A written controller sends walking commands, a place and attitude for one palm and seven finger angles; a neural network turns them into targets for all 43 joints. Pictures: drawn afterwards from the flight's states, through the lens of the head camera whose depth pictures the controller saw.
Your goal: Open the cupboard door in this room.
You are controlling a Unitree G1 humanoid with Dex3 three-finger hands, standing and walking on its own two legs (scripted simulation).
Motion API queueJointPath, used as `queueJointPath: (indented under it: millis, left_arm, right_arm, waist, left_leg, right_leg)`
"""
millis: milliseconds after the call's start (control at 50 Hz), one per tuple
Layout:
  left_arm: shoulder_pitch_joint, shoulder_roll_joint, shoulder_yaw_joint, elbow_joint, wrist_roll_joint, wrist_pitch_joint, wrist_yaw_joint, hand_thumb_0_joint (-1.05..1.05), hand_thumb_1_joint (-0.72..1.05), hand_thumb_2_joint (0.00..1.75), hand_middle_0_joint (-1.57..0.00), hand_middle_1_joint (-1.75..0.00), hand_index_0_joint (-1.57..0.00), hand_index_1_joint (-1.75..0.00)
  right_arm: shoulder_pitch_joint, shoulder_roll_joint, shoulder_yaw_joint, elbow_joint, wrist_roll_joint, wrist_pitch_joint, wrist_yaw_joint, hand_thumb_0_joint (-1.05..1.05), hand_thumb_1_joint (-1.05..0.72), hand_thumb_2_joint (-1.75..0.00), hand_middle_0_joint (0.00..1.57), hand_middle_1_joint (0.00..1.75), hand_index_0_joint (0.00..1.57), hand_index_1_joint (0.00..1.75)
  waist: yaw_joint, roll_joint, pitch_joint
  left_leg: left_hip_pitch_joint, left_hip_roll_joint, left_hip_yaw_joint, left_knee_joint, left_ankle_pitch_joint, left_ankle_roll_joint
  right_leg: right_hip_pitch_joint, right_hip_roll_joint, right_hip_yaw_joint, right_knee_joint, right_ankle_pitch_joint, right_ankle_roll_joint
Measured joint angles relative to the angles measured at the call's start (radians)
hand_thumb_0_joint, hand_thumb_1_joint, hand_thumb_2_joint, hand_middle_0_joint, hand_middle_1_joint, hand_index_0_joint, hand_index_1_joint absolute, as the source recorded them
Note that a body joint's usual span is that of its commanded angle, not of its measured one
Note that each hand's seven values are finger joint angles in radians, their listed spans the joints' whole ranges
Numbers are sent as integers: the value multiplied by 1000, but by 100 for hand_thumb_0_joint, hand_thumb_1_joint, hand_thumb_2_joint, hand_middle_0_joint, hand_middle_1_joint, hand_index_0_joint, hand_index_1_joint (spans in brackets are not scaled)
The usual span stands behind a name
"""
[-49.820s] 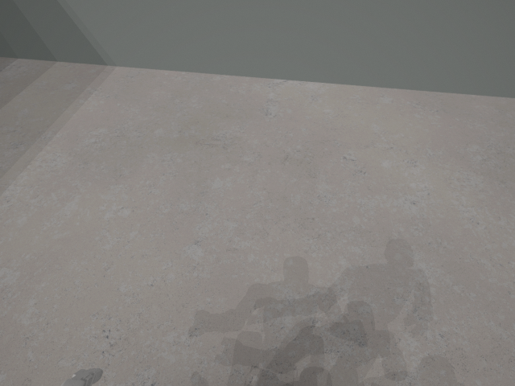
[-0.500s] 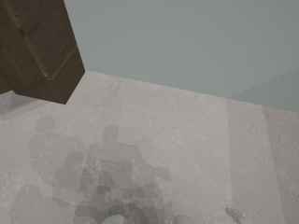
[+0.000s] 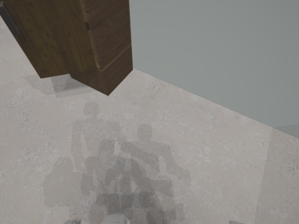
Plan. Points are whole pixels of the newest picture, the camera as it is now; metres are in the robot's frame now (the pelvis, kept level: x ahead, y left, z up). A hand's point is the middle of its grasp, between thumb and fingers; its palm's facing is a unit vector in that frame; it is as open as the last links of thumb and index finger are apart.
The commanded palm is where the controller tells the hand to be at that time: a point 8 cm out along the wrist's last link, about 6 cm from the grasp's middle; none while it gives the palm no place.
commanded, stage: turn to face it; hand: left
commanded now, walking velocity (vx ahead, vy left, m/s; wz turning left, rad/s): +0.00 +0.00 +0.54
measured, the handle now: (9, 18) +0.96 +0.73 -0.02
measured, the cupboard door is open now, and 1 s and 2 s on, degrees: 47 47 47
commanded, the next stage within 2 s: take the last steps up to it in 0.52 s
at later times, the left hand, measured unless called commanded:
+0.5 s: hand out of the picture +0.06 +0.19 -0.15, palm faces +0.23 -0.93 -0.28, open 7.4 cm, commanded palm none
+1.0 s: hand out of the picture +0.07 +0.21 -0.15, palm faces +0.37 -0.90 -0.22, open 7.4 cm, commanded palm none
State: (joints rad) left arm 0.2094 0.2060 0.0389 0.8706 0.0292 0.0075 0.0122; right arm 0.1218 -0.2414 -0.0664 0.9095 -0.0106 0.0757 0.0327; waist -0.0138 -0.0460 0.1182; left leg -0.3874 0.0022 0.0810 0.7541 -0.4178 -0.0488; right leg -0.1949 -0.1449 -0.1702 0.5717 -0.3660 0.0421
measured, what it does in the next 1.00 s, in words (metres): steps on the spot, turning left: left foot, then right foot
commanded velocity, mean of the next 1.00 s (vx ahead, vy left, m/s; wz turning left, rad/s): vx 0.12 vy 0.06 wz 0.29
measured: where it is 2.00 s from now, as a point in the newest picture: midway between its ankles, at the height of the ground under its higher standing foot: (110, 186)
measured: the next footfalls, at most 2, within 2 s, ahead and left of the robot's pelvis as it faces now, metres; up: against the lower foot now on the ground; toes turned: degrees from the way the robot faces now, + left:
left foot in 0.04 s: +0.06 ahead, +0.11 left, +0.00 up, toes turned +6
right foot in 0.40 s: +0.07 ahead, -0.15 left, +0.00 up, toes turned +9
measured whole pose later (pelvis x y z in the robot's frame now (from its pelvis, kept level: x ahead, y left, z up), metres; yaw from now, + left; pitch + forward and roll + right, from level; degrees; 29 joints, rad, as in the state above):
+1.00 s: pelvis +0.08 +0.00 +0.00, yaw +21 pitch +1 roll +0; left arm 0.19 0.21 0.06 0.96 0.03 0.00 -0.03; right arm 0.29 -0.18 -0.03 1.02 -0.03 0.00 0.00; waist 0.00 0.02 0.05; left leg -0.20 -0.03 -0.02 0.49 -0.30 0.03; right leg -0.33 -0.06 -0.09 0.65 -0.37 0.03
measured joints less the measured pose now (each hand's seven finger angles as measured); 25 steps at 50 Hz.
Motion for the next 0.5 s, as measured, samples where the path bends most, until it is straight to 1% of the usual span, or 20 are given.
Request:
queueJointPath:
  millis: [20,40,60,80,100,140,180,220,280,340,380,400,420,440,460,500]
  left_arm:
    - [8,4,2,3,-3,1,-2,1,90,89,-20,-30,-21,-30]
    - [19,6,4,3,-7,5,-5,1,90,89,-20,-30,-21,-30]
    - [18,15,8,10,-11,13,-6,1,90,89,-20,-30,-21,-30]
    - [11,24,11,17,-11,27,-4,1,90,89,-20,-30,-21,-30]
    - [4,33,14,25,-11,39,0,1,90,89,-20,-30,-21,-30]
    - [-13,45,22,41,-11,54,3,1,90,89,-20,-30,-21,-30]
    - [-29,52,29,42,-10,57,-1,1,90,89,-20,-30,-21,-30]
    - [-39,55,32,35,-10,53,-5,1,90,89,-20,-30,-20,-30]
    - [-50,54,32,25,-10,47,-7,1,91,89,-20,-30,-20,-30]
    - [-57,48,28,18,-11,39,-8,1,91,89,-20,-30,-20,-30]
    - [-55,44,25,13,-13,27,-7,1,91,89,-20,-30,-20,-30]
    - [-44,49,22,5,-11,17,-6,1,90,89,-20,-30,-20,-30]
    - [-43,43,22,9,-6,7,-3,1,90,89,-20,-30,-20,-30]
    - [-43,31,17,14,-4,4,-1,1,90,89,-20,-30,-20,-30]
    - [-39,19,12,18,-3,1,0,1,90,89,-20,-30,-20,-30]
    - [-22,1,4,24,-4,-3,4,0,90,89,-20,-30,-20,-30]
  right_arm:
    - [-3,1,3,-6,-1,-6,1,0,-91,-90,20,30,20,30]
    - [-3,-5,6,-17,-3,-17,3,0,-91,-90,20,30,20,30]
    - [-9,-2,5,-23,-7,-28,0,0,-91,-90,20,30,20,30]
    - [-14,3,8,-26,-8,-36,-3,0,-91,-90,20,30,20,30]
    - [-15,7,11,-30,-10,-42,-8,0,-91,-90,20,30,20,30]
    - [-7,15,17,-36,-13,-48,-21,0,-91,-90,20,30,20,30]
    - [2,20,21,-32,-15,-48,-30,0,-91,-90,20,30,20,30]
    - [10,23,25,-23,-16,-47,-34,0,-91,-90,20,30,20,30]
    - [25,26,27,-10,-18,-42,-34,0,-91,-90,20,30,21,30]
    - [38,29,25,2,-20,-33,-33,0,-91,-90,20,30,21,30]
    - [48,30,22,10,-16,-27,-32,0,-91,-90,20,30,21,30]
    - [58,33,21,10,-12,-24,-30,0,-91,-90,20,30,21,30]
    - [56,29,17,15,-8,-21,-28,0,-91,-90,20,30,21,30]
    - [53,22,12,20,-7,-16,-27,0,-91,-90,20,30,21,30]
    - [51,15,8,27,-7,-10,-26,0,-91,-90,20,30,21,30]
    - [43,9,3,42,-6,-1,-25,0,-91,-90,20,30,20,30]
  waist:
    - [2,-7,-2]
    - [2,-2,-10]
    - [1,-9,-9]
    - [5,-17,-4]
    - [8,-20,-3]
    - [8,-14,-7]
    - [12,-6,-9]
    - [15,5,-13]
    - [13,27,-22]
    - [5,49,-32]
    - [3,57,-40]
    - [5,43,-53]
    - [10,47,-53]
    - [7,62,-45]
    - [5,72,-41]
    - [3,74,-35]
  left_leg:
    - [31,-3,6,-77,51,7]
    - [56,2,-1,-145,144,30]
    - [41,-6,-8,-130,164,57]
    - [28,-11,-14,-103,145,77]
    - [24,-13,-21,-91,124,88]
    - [28,-13,-45,-108,114,92]
    - [45,-14,-67,-152,139,82]
    - [61,-14,-85,-193,164,80]
    - [74,-12,-116,-229,185,73]
    - [72,-12,-147,-231,187,59]
    - [60,-18,-165,-207,175,45]
    - [45,-33,-165,-182,162,38]
    - [22,-36,-164,-126,98,34]
    - [-3,-36,-163,-43,20,33]
    - [-30,-39,-157,53,-33,31]
    - [-71,-37,-130,219,-62,22]
  right_leg:
    - [-8,-9,-11,29,-19,7]
    - [-32,-12,-22,83,-40,14]
    - [-71,-17,-6,177,-102,27]
    - [-115,-6,31,284,-163,32]
    - [-158,11,63,379,-195,34]
    - [-223,40,101,500,-187,37]
    - [-260,55,123,529,-138,37]
    - [-273,64,137,496,-106,34]
    - [-251,78,145,381,-90,29]
    - [-192,99,145,234,-69,21]
    - [-124,111,137,90,5,15]
    - [-84,101,145,-2,41,3]
    - [-82,101,146,-10,49,-11]
    - [-82,102,134,10,41,-22]
    - [-76,100,122,18,32,-29]
    - [-51,91,108,3,31,-34]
